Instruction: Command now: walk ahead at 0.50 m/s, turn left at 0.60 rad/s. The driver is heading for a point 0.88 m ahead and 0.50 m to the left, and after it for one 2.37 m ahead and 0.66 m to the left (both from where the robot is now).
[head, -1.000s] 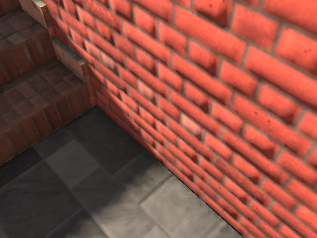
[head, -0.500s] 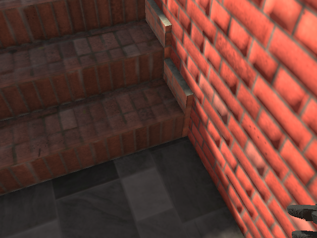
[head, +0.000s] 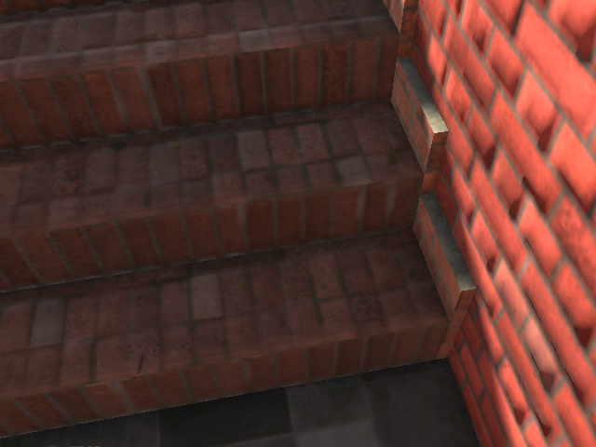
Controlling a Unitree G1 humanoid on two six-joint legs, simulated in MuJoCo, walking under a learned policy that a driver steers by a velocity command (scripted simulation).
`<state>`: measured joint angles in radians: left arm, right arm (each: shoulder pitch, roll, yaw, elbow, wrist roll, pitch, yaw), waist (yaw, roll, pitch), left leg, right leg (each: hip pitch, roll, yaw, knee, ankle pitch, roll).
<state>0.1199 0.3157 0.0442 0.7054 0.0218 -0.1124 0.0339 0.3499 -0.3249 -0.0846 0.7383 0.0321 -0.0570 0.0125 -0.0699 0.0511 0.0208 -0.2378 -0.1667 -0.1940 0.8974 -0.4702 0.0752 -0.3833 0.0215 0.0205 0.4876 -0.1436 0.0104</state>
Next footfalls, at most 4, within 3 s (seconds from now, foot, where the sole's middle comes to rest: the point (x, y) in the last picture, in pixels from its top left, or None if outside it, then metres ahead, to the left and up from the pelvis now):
0.36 left None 0.32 0.25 -0.77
1.02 right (239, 305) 0.72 0.12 -0.59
1.62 left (42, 192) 0.92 0.52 -0.40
2.16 right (32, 47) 1.18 0.53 -0.22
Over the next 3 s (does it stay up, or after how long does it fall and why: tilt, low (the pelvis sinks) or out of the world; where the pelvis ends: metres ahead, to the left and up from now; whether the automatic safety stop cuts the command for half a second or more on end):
stays up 1.46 0.68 0.73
